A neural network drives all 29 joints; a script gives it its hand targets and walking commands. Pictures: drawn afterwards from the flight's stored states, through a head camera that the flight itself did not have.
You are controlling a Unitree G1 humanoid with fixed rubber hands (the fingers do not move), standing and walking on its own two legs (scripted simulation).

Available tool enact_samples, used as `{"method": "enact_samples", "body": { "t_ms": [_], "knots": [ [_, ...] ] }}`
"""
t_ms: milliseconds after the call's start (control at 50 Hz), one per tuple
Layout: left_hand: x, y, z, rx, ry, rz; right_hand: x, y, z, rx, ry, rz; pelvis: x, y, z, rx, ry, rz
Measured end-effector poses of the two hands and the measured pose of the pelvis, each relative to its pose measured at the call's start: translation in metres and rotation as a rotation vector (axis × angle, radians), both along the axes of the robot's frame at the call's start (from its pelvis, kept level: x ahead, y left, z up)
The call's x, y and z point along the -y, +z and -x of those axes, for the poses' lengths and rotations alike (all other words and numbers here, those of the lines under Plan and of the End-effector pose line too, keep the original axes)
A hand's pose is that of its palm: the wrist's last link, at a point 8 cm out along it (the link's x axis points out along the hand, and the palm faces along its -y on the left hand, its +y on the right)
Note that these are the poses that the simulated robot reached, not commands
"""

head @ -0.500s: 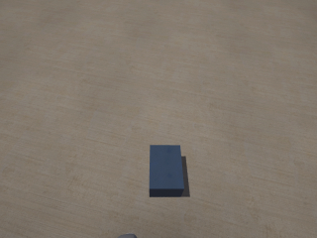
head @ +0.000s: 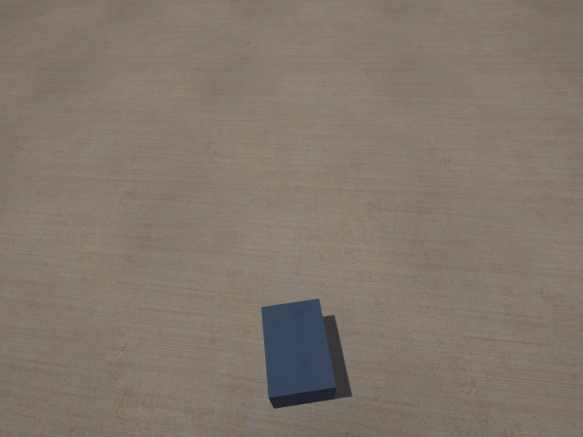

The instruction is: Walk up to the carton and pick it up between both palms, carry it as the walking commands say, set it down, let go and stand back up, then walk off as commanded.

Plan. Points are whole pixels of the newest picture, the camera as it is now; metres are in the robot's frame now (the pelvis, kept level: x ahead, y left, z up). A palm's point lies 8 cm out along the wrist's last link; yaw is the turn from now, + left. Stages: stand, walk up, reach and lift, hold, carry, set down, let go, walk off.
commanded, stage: walk up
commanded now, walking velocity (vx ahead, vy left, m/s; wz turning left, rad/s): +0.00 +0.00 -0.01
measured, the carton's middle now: (297, 352) +0.46 +0.03 -0.69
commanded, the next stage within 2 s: none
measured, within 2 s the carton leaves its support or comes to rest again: neither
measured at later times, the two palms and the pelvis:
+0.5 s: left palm out of the picture +0.00 +0.21 -0.15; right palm out of the picture +0.03 -0.22 -0.14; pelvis +0.01 +0.00 +0.00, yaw +0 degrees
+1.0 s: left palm out of the picture -0.03 +0.23 -0.15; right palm out of the picture -0.05 -0.16 -0.14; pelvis +0.01 +0.02 +0.01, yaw +0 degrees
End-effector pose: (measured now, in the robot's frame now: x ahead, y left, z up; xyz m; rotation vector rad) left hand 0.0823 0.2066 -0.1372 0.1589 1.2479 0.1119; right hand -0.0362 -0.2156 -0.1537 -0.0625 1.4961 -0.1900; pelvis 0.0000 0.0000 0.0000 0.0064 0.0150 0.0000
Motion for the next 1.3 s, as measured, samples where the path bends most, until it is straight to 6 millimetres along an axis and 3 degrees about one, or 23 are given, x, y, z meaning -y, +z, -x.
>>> {"method": "enact_samples", "body": {
  "t_ms": [80,240,380,500,700,860,1060,1300],
  "knots": [
    [0.001,-0.001,0.005,-0.008,0.04,-0.01,0.006,0.0,-0.021,0.006,0.028,0.002,0.007,0.001,-0.007,-0.002,0.003,0.008],
    [-0.008,-0.004,0.042,-0.106,0.105,-0.028,0.013,0.004,-0.062,0.063,0.079,0.031,0.011,0.002,-0.014,0.001,0.01,0.013],
    [-0.008,-0.007,0.07,-0.16,0.131,-0.01,0.009,0.007,-0.078,0.103,0.089,0.042,0.006,0.003,-0.015,0.016,0.005,0.016],
    [-0.004,-0.011,0.085,-0.182,0.137,0.019,0.002,0.011,-0.067,0.089,0.086,0.047,0.002,0.004,-0.014,0.028,0.004,0.016],
    [-0.007,-0.015,0.103,-0.218,0.119,0.046,-0.011,0.017,-0.018,0.006,0.059,0.052,-0.008,0.006,-0.006,0.044,-0.003,0.014],
    [-0.015,-0.014,0.108,-0.228,0.115,0.051,-0.036,0.017,0.013,-0.061,0.043,0.012,-0.016,0.007,-0.004,0.049,-0.005,0.015],
    [-0.027,-0.009,0.113,-0.252,0.12,0.036,-0.056,0.015,0.01,-0.05,0.036,-0.022,-0.027,0.007,-0.007,0.041,-0.003,0.012],
    [-0.023,-0.012,0.103,-0.248,0.117,0.063,-0.056,0.015,-0.009,-0.007,0.027,0.008,-0.037,0.006,-0.018,0.028,-0.004,0.014]
  ]
}}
